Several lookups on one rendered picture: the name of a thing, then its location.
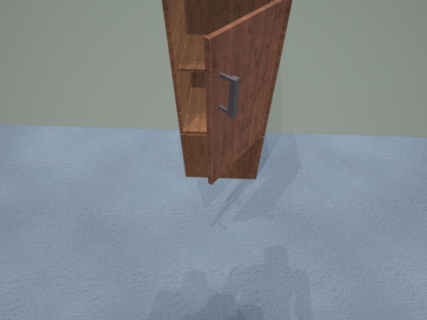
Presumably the handle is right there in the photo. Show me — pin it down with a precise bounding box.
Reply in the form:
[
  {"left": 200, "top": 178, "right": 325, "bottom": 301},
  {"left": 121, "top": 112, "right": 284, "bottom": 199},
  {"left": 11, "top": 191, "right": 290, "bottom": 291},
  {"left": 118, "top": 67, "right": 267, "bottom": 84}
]
[{"left": 218, "top": 72, "right": 240, "bottom": 118}]

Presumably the cupboard door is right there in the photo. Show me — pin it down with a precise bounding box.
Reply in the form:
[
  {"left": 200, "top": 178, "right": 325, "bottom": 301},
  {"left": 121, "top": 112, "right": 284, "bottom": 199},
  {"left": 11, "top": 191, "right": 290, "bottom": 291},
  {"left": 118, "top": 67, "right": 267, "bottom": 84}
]
[{"left": 204, "top": 0, "right": 287, "bottom": 185}]

